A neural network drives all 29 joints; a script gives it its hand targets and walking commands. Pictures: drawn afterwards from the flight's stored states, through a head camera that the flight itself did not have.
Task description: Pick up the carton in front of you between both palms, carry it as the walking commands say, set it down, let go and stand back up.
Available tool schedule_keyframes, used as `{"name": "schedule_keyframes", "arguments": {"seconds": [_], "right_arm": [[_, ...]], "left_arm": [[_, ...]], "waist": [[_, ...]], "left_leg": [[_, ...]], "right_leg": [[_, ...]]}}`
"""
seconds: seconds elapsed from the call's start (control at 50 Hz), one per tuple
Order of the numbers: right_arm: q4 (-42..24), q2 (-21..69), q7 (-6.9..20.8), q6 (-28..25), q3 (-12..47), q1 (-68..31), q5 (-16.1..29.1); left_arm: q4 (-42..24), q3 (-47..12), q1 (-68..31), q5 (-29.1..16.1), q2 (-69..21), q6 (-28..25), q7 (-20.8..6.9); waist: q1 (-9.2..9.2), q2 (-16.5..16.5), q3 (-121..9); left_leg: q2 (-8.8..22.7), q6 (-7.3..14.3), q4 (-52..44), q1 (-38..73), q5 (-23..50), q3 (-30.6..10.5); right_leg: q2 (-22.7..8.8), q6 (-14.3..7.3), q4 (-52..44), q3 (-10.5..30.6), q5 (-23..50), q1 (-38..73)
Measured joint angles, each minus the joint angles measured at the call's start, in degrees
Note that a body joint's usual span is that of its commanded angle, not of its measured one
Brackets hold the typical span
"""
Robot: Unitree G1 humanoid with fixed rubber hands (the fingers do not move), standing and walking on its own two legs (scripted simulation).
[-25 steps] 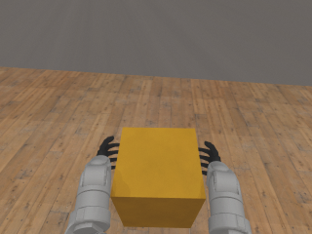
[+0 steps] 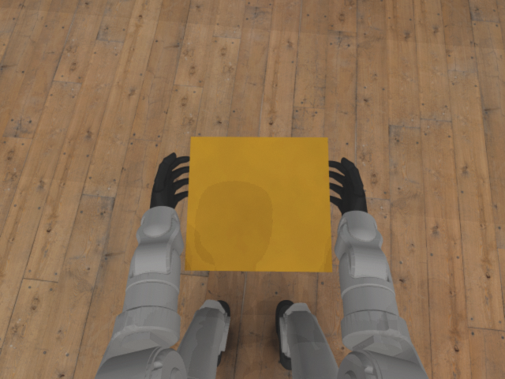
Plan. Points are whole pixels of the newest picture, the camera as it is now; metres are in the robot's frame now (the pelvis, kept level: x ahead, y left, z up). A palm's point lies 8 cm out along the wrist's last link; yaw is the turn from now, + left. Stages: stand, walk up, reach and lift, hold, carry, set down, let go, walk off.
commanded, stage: set down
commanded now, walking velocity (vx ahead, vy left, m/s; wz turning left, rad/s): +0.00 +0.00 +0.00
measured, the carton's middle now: (258, 210) +0.39 +0.01 -0.17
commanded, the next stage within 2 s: none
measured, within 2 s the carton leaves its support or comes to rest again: rests again in 1.62 s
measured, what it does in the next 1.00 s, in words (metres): lowers itself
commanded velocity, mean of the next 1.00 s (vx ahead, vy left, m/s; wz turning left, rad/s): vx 0.00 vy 0.00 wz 0.00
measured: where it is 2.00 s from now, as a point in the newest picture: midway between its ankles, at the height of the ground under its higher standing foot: (251, 346)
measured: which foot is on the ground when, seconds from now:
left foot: down 0.00-1.00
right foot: down 0.00-1.00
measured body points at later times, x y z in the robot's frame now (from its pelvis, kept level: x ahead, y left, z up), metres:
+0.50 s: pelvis -0.02 +0.00 -0.13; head +0.23 -0.01 +0.24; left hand +0.42 +0.16 -0.22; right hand +0.45 -0.14 -0.23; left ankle +0.05 +0.13 -0.66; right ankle +0.07 -0.12 -0.66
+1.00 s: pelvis -0.05 -0.01 -0.25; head +0.27 -0.02 +0.07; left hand +0.44 +0.17 -0.38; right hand +0.48 -0.13 -0.39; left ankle +0.05 +0.13 -0.66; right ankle +0.07 -0.12 -0.66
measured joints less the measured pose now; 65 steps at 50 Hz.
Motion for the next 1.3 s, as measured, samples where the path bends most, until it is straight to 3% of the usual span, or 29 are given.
{"name": "schedule_keyframes", "arguments": {"seconds": [0.1,0.28,0.64,1.04,1.3], "right_arm": [[-0.34,-1.13,-0.07,0.40,0.86,-1.70,2.38],[4.77,-2.36,0.21,3.54,-1.60,-7.55,0.55],[11.54,-8.48,-1.61,2.66,1.41,-20.26,4.16],[20.59,-14.99,-2.78,2.67,4.46,-35.90,6.38],[24.60,-20.46,-3.96,0.72,11.39,-41.37,13.64]], "left_arm": [[-1.25,-0.50,-0.91,-3.06,0.32,0.40,0.79],[2.71,2.67,-5.98,-1.52,0.77,3.54,1.30],[7.27,2.53,-16.84,-5.78,5.01,2.37,4.04],[12.18,4.99,-29.71,-7.28,8.74,2.57,5.56],[14.37,-0.04,-34.48,-13.19,11.73,1.25,8.71]], "waist": [[0.23,-0.04,-6.57],[0.30,-0.28,-13.04],[0.96,-0.66,-11.07],[1.22,-0.41,-1.84],[0.85,-0.59,8.36]], "left_leg": [[-0.56,-0.11,7.69,-11.48,-2.75,0.09],[-1.37,-0.40,18.15,-24.19,-6.40,0.26],[-2.94,-2.11,38.72,-47.25,-10.62,0.59],[-4.44,-3.98,55.07,-62.96,-12.47,1.09],[-5.90,-4.89,64.55,-66.45,-14.60,1.12]], "right_leg": [[0.53,0.41,7.64,0.40,-2.66,-11.52],[1.19,0.63,18.25,0.62,-6.29,-24.37],[3.21,1.30,39.18,0.82,-10.11,-47.96],[4.97,2.09,55.77,0.64,-11.39,-64.23],[3.93,1.79,65.54,-0.66,-14.14,-67.47]]}}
